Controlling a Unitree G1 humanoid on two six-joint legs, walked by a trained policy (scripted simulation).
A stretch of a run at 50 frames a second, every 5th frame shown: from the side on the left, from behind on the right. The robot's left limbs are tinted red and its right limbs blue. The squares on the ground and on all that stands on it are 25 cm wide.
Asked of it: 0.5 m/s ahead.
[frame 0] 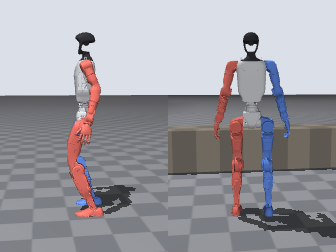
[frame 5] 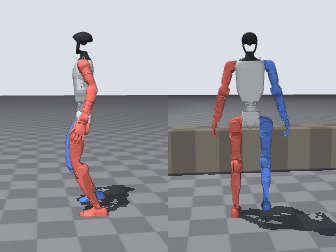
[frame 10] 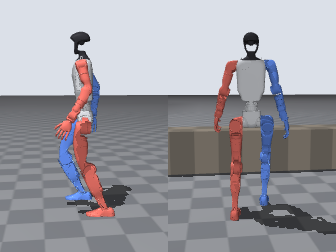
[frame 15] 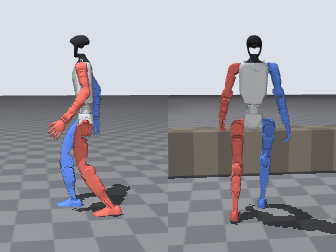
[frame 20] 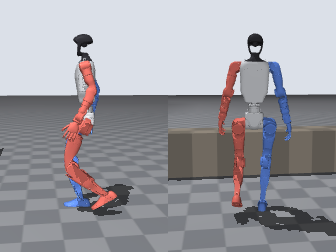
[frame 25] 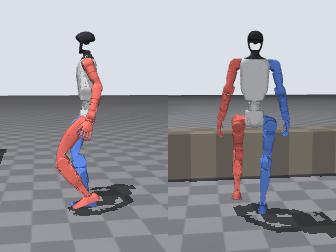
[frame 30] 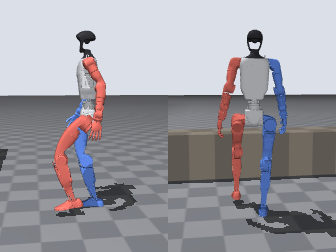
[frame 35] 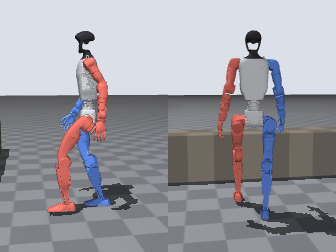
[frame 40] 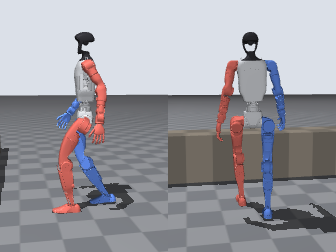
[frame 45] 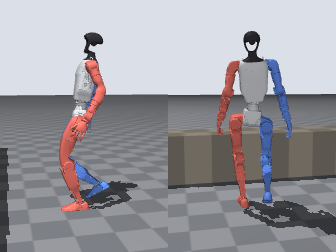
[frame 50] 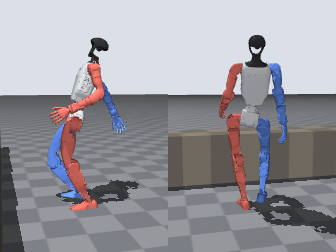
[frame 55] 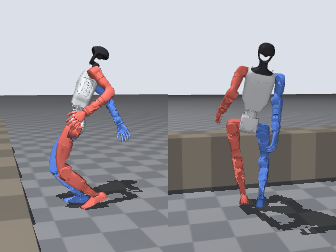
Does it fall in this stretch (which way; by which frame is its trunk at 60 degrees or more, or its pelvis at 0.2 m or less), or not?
no
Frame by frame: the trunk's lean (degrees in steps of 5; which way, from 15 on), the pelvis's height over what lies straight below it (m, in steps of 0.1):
0: 0, 0.8
5: 0, 0.8
10: 5, 0.8
15: 5, 0.8
20: 5, 0.8
25: 0, 0.8
30: 0, 0.8
35: 5, 0.8
40: 0, 0.8
45: 10, 0.8
50: 20 backward, 0.7
55: 25 backward and to its right, 0.7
